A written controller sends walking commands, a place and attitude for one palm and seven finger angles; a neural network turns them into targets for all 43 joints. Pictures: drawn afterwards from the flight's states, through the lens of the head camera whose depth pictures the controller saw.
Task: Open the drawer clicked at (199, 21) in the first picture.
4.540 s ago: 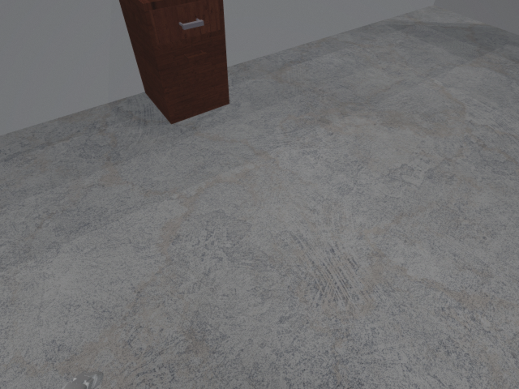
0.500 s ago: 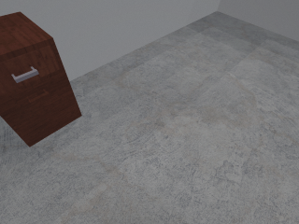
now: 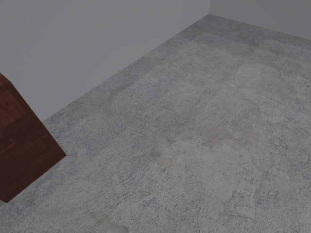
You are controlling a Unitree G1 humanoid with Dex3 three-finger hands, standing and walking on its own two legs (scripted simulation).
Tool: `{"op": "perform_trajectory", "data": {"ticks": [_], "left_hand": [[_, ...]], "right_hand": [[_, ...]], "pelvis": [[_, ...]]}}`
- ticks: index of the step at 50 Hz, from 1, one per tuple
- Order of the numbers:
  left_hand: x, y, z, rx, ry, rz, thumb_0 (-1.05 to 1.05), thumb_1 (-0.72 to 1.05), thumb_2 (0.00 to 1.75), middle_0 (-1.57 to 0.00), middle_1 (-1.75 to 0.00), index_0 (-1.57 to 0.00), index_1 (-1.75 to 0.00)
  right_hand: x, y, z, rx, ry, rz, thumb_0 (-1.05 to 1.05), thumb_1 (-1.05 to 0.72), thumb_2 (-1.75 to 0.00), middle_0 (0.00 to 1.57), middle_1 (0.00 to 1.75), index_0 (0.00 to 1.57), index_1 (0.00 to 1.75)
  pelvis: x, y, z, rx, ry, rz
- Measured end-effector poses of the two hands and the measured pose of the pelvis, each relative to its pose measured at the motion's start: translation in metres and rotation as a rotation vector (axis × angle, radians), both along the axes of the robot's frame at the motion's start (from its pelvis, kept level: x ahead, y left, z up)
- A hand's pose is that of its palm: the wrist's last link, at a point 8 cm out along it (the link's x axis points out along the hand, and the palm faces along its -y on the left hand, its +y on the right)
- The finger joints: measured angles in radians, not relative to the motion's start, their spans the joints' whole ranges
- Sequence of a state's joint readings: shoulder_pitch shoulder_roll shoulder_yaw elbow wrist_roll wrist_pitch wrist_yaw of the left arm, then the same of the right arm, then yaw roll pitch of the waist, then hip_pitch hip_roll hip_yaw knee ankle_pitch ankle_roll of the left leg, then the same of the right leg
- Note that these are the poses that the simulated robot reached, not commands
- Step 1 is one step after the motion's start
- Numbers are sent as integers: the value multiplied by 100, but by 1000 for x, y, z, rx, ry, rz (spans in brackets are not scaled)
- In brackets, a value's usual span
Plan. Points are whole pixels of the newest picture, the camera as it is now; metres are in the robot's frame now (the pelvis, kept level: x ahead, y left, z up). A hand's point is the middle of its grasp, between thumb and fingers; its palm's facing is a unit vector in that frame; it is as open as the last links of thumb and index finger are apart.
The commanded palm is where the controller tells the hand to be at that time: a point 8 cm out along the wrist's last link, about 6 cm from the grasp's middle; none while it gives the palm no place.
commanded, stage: walk to a spot facing it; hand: left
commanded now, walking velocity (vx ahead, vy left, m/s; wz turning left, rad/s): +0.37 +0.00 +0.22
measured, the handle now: out of the picture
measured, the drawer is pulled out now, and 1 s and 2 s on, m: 0.00 0.00 0.00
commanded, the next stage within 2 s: turn to face it in 0.20 s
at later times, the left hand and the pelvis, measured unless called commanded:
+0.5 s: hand (84, 215) +0.21 +0.24 -0.18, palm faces +0.17 -0.97 -0.19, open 7.4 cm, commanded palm none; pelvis +0.19 +0.06 +0.00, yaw +7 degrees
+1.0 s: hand (95, 199) +0.25 +0.21 -0.15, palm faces +0.41 -0.87 -0.27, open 7.4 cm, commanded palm none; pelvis +0.25 +0.00 +0.00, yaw +25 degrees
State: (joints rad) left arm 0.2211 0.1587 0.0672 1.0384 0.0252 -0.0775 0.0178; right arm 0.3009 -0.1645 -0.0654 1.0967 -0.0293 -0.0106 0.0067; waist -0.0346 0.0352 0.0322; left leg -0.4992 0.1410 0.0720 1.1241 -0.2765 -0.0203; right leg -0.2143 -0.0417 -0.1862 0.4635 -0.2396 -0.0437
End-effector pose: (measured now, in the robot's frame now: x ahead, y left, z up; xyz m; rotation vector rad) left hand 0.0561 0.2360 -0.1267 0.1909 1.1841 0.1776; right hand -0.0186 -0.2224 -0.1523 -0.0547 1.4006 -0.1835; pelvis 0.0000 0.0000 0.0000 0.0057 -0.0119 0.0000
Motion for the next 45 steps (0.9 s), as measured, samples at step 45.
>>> {"op": "perform_trajectory", "data": {"ticks": [45], "left_hand": [[212,17,20,54,-100,297,0,90,89,-20,-30,-20,-30]], "right_hand": [[388,-5,2,-28,-101,375,1,-91,-90,20,30,20,30]], "pelvis": [[247,0,0,39,-4,364]]}}
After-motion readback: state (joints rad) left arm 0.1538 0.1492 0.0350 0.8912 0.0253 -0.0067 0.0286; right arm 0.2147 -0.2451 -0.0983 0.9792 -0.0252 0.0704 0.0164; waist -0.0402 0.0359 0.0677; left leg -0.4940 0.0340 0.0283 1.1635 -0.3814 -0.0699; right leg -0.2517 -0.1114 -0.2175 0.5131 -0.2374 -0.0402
